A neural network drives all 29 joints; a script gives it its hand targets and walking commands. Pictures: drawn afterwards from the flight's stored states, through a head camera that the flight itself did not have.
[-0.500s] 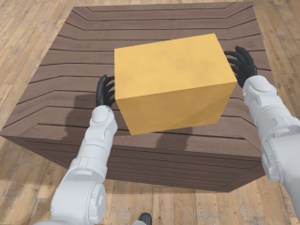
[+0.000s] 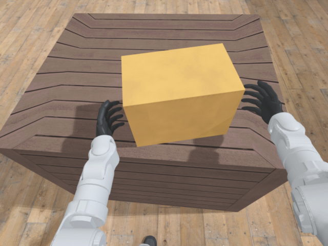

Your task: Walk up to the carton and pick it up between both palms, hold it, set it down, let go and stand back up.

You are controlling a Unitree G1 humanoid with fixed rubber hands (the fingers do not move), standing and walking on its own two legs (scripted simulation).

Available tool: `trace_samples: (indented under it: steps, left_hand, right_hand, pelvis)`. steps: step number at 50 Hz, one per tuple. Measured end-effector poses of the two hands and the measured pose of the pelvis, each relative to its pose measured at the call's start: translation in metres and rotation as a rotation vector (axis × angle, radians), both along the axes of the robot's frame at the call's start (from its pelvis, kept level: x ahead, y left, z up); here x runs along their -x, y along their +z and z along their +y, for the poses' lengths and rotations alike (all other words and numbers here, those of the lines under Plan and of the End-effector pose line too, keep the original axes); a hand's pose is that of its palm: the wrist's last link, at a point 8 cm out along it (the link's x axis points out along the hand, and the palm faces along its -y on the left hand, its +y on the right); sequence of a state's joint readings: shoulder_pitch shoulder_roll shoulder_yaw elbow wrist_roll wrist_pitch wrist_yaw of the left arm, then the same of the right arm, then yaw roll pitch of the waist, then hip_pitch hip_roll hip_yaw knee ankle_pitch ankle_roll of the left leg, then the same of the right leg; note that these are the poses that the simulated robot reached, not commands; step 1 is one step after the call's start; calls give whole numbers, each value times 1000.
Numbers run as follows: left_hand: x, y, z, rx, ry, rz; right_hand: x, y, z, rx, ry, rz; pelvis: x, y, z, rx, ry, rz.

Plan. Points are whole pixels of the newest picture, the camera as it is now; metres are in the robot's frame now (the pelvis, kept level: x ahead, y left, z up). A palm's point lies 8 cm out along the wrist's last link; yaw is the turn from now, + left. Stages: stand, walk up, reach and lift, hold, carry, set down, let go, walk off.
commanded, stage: set down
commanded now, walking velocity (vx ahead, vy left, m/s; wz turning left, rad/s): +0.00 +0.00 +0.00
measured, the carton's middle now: (177, 97) +0.51 +0.05 +0.02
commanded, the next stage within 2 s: none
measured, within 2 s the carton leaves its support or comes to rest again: neither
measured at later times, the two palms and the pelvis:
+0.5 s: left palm (100, 155) +0.31 +0.22 +0.02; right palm (292, 140) +0.38 -0.23 +0.04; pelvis +0.01 -0.01 +0.01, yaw +1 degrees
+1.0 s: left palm (100, 176) +0.26 +0.20 +0.03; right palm (310, 180) +0.30 -0.26 +0.02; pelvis +0.01 +0.00 +0.01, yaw -1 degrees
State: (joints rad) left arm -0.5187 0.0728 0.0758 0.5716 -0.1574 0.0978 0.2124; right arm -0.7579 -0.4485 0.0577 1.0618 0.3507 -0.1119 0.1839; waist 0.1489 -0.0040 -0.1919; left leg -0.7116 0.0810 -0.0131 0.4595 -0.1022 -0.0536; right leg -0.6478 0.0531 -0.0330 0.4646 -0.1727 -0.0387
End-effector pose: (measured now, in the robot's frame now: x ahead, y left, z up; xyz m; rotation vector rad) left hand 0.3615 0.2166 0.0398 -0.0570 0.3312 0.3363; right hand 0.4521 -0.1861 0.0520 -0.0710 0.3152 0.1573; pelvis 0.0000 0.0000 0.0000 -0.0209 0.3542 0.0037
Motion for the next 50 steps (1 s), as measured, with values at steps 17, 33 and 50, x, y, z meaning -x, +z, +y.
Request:
trace_samples:
  steps: [17,33,50]
  left_hand:
    - [34,-6,1,-9,5,-11]
    - [68,-11,-4,-14,17,-20]
    - [104,-14,-13,-19,17,0]
  right_hand:
    - [43,-9,-31,10,-3,-9]
    - [92,-24,-50,18,-20,8]
    - [155,-33,-70,21,-56,39]
  pelvis:
    - [-4,5,-5,-11,6,-95]
    - [-9,8,-4,-13,6,-170]
    - [-12,10,-3,-19,-14,-261]
